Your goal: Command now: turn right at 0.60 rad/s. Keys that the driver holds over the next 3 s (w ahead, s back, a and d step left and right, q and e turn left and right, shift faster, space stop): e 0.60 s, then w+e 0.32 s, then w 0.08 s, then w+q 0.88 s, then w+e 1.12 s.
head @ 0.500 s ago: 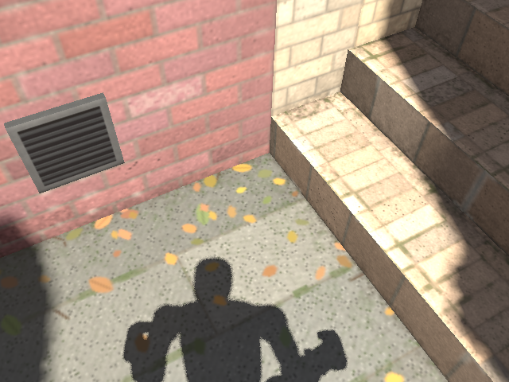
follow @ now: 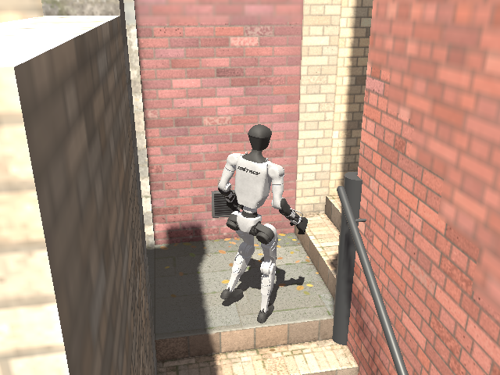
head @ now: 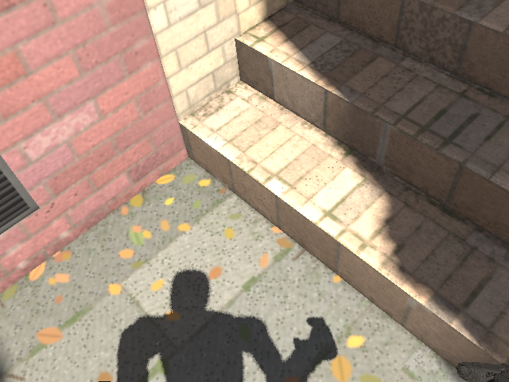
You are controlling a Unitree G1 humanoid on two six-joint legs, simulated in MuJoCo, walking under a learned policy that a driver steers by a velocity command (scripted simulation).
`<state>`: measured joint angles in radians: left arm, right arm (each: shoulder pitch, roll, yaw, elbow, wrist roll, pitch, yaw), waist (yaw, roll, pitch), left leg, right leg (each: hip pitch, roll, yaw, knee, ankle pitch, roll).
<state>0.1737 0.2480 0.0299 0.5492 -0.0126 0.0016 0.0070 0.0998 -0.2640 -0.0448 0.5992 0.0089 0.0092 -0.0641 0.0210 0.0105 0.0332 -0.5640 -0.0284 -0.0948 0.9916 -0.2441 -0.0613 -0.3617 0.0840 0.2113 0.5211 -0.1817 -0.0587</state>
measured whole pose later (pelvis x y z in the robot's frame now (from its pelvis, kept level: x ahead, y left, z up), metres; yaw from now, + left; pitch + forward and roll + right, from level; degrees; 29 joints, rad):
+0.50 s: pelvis +0.00 +0.03 -0.01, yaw -17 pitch +3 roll +3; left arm 0.17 0.26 0.03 0.63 0.09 -0.06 -0.07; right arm 0.21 -0.20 -0.01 0.60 -0.02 -0.07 -0.04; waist -0.07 -0.05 0.00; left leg -0.25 0.02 0.13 0.51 -0.31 0.01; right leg -0.47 -0.04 0.01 0.91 -0.47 0.09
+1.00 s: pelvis +0.13 +0.00 -0.01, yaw -33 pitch +5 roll +0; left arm 0.37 0.24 0.03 0.76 -0.02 -0.08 -0.02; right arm 0.12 -0.26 -0.01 0.65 0.01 -0.11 0.01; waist 0.04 0.00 -0.08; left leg -0.41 -0.02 -0.03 0.50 -0.16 0.00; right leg -0.18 0.07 0.22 0.52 -0.41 -0.03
